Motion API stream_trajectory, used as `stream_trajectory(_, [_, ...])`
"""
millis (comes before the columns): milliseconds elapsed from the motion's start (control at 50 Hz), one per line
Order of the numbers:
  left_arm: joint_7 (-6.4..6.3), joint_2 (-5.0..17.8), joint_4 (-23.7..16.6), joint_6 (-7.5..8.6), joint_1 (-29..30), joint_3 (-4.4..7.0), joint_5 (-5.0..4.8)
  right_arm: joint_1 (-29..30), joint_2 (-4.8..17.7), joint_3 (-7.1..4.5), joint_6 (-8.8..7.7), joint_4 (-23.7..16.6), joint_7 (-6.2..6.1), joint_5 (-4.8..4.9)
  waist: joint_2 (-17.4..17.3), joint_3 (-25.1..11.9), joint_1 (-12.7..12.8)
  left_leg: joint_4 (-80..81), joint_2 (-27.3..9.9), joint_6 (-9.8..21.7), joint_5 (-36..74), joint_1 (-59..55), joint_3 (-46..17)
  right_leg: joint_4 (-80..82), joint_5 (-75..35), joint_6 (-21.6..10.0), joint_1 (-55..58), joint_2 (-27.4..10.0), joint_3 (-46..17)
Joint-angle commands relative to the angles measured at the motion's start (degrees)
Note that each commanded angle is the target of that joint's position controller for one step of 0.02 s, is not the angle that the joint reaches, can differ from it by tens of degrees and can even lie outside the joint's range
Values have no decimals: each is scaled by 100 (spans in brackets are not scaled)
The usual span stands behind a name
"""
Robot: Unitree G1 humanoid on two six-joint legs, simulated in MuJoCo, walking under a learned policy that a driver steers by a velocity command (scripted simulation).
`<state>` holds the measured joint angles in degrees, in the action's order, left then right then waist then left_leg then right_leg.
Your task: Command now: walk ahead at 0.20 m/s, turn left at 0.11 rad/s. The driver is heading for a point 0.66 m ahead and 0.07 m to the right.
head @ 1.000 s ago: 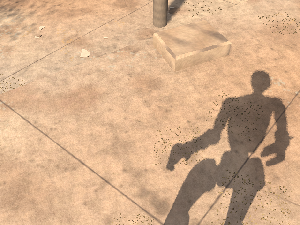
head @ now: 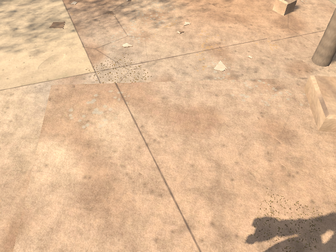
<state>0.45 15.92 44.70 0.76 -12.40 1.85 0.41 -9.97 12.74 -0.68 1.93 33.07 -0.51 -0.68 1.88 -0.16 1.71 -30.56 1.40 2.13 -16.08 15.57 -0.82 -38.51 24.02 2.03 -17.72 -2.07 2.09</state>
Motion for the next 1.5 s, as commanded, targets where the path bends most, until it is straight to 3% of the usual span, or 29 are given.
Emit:
stream_trajectory(20, [56,768,-614,183,670,241,-164,-770,1294,-433,-165,-80,-75,58,-1306,314,-538,1903,-1816,1196,-1862,-1051,-2643,-1269,677,-208,-1940,-98,-271])
stream_trajectory(140, [236,369,-486,424,624,110,-144,-460,1194,-461,-342,-94,8,143,-829,138,-364,1922,-1347,1055,-497,-778,-1580,-230,-328,-403,-1182,-80,-45])
stream_trajectory(200, [273,454,-413,430,432,116,-151,-506,1274,-490,-367,10,93,218,-748,52,-211,1661,-1276,970,-458,-219,-1290,556,-1169,-372,-112,112,126])
stream_trajectory(240, [225,551,-200,412,-185,185,-133,-547,1081,-420,-371,81,107,161,-613,-32,95,1104,-1057,731,-453,340,-1118,862,-1316,-425,945,281,168])
stream_trajectory(260, [153,715,-154,418,-571,240,-123,-510,813,-330,-398,94,91,102,-444,-149,267,417,-790,437,-249,655,-850,1067,-1418,-556,1527,-46,-259])
stream_trajectory(280, [81,1401,-205,421,-884,378,-41,-511,430,-204,-457,-121,73,-24,857,-409,230,-1436,-31,-115,-739,1540,-50,1653,-1770,-1104,2232,-1305,-1973])
stream_trajectory(300, [110,1684,-169,407,-1202,469,24,-454,758,-288,-497,-254,-14,57,1530,-560,396,-2843,211,-368,-1975,2402,-146,2359,-1608,-1955,2396,-2129,-3705])
stream_trajectory(320, [111,1350,-261,429,-857,361,3,-589,1118,-399,-501,-153,-51,151,839,-326,238,-3486,-78,-364,-1831,2666,-498,2339,-1604,-1990,2221,-2121,-3555])
stream_trajectory(380, [87,784,-386,393,-126,172,-50,-543,1051,-428,-372,56,-63,71,326,-50,-70,-3262,-510,-381,-773,2374,-355,2257,-3314,-1501,1594,-1422,-1909])
stream_trajectory(500, [-78,689,-173,268,119,106,15,-303,465,-256,-282,164,-70,53,381,-272,-179,-1445,-443,-557,448,1031,-43,2134,-5435,-1267,1119,-757,-456])
stream_trajectory(560, [-87,826,-12,169,-74,147,-27,17,574,-279,-250,97,-72,87,391,-316,-19,-801,-394,-546,644,765,-20,2025,-5341,-1301,1277,-883,-561])
stream_trajectory(600, [-63,805,46,124,-20,145,-60,150,630,-301,-229,59,-79,91,365,-250,-5,-466,-385,-465,603,640,-47,1927,-5062,-1363,1322,-984,-719])
stream_trajectory(660, [-38,976,130,71,-82,218,-205,259,695,-328,-251,28,-60,94,266,-43,-24,166,-245,-169,510,319,216,2014,-2519,-1368,1176,-1060,-1137])
stream_trajectory(700, [-33,811,148,118,-115,169,-106,-40,901,-412,-330,124,-89,113,97,28,-171,235,-365,117,656,-307,-18,1731,-1383,-1257,759,-916,-1252])
stream_trajectory(740, [-1,422,-33,293,-63,54,-60,-738,1241,-574,-419,326,-72,147,-1048,-452,-333,423,-1052,849,272,-1822,-1293,196,-768,-717,-778,160,-106])
stream_trajectory(780, [47,695,-281,399,582,116,-177,-1699,1225,-576,-519,556,-22,120,-1524,-346,-896,1612,-2274,1761,-581,-2620,-3572,-2361,1275,-428,-2621,403,-314])
stream_trajectory(800, [87,790,-303,410,534,165,-267,-1439,1140,-529,-597,521,-18,102,-1114,-112,-698,1648,-2253,1677,-814,-2367,-3364,-2855,1038,-506,-2865,104,-580])
stream_trajectory(840, [133,675,-317,414,590,161,-228,-961,954,-468,-665,464,1,126,-677,173,-434,1916,-1926,1342,-684,-1725,-2551,-2491,172,-570,-2756,-281,-609])
stream_trajectory(940, [198,262,-273,382,726,3,-74,-532,1191,-538,-645,437,17,156,-774,160,-306,2224,-1172,986,540,-450,-839,-544,-1018,-203,-1182,-209,-106])
stream_trajectory(1020, [204,473,-401,367,1016,15,-133,-884,1398,-598,-637,636,65,207,-830,166,-438,2066,-1388,921,322,-407,-796,294,-1636,-167,-699,-81,-101])
stream_trajectory(1100, [151,764,-112,370,97,192,-144,-832,1205,-506,-585,748,55,187,-691,18,121,1101,-1280,548,362,-54,-587,674,-1454,-464,644,103,45])
stream_trajectory(1120, [91,1062,72,381,-665,330,-154,-849,906,-397,-588,743,50,129,-277,-350,461,-203,-901,303,670,299,-169,892,-1259,-667,1555,-212,-376])
stream_trajectory(1140, [43,1804,103,363,-1202,484,-42,-1048,442,-247,-650,448,27,74,1422,-830,449,-2569,-115,-201,-670,1921,414,1788,-101,-1442,2832,-1651,-2869])
stream_trajectory(1160, [107,1611,103,404,-1327,430,-76,-1093,709,-303,-721,419,-21,178,1543,-1064,486,-3781,90,-240,-1650,2745,-357,2689,1300,-1918,2966,-1994,-4692])
stream_trajectory(1180, [130,1253,14,445,-889,314,-87,-919,1095,-404,-755,414,-3,317,1031,-540,352,-4209,-292,-97,-1242,3196,-536,2717,1598,-1768,2615,-1980,-4197])
stream_trajectory(1200, [138,992,-51,463,-602,250,-66,-642,1152,-413,-759,395,-1,307,675,-225,250,-4135,-544,18,-720,3181,-415,2628,1055,-1577,2155,-1742,-3454])
stream_trajectory(1260, [139,657,-125,492,-128,154,37,-593,936,-418,-687,488,10,144,438,6,-91,-3446,-906,19,291,2506,-398,2842,-682,-1350,1247,-1134,-2160])
stream_trajectory(1400, [-36,773,131,434,-416,180,-25,163,515,-288,-639,304,47,53,149,138,-56,-1390,-670,-317,1593,2143,9,2778,-4663,-1184,1133,-681,-527])
stream_trajectory(1500, [-134,862,371,269,-855,185,-61,887,462,-245,-681,170,215,90,207,88,218,-148,-339,-217,2310,1543,122,2432,-4684,-1060,1487,-744,-416])
